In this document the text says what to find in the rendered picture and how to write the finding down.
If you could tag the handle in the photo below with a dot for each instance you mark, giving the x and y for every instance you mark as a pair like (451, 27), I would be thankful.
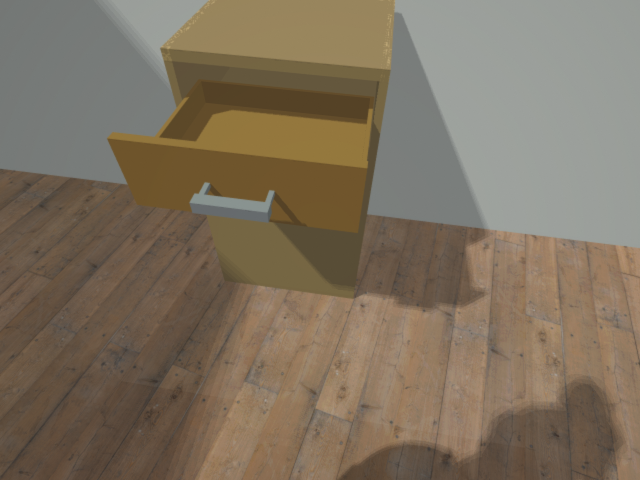
(231, 207)

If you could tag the cabinet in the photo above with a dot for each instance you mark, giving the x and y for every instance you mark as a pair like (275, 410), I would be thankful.
(338, 46)

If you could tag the drawer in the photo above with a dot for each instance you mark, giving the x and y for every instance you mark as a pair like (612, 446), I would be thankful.
(310, 147)

